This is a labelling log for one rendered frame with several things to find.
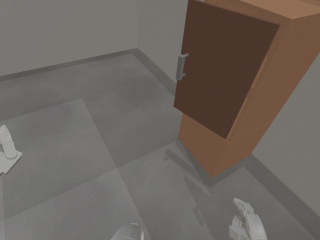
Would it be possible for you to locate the cupboard door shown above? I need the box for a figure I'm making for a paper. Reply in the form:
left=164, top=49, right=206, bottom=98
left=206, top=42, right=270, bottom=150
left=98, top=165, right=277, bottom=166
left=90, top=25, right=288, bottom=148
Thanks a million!
left=173, top=0, right=281, bottom=139

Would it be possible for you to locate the handle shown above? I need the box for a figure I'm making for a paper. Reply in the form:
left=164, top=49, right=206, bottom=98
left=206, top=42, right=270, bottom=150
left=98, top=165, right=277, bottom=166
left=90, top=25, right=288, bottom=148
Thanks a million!
left=175, top=53, right=189, bottom=81

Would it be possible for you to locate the left robot thigh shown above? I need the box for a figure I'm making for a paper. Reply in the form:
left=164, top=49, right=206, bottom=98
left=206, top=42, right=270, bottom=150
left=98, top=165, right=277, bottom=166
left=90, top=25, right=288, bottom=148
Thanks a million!
left=111, top=224, right=145, bottom=240

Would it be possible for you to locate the robot right hand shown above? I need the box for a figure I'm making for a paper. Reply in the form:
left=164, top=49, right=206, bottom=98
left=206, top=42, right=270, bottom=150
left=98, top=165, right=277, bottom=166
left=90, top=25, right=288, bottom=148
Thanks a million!
left=229, top=198, right=268, bottom=240

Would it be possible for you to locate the robot left hand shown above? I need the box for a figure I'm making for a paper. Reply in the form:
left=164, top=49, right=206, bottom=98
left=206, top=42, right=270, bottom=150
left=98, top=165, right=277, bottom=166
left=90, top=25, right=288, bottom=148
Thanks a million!
left=0, top=124, right=22, bottom=176

